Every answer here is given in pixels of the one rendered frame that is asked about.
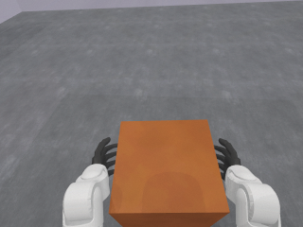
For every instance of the robot right hand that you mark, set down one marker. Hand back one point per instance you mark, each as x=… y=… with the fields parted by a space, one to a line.
x=230 y=157

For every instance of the robot right forearm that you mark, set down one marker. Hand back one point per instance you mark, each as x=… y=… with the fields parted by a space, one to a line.
x=257 y=204

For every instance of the robot left forearm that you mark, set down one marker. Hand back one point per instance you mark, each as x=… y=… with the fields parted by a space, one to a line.
x=82 y=204

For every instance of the robot left hand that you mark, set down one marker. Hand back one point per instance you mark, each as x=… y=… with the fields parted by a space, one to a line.
x=100 y=156

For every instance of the carton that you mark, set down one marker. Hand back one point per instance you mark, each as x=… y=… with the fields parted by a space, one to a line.
x=167 y=175

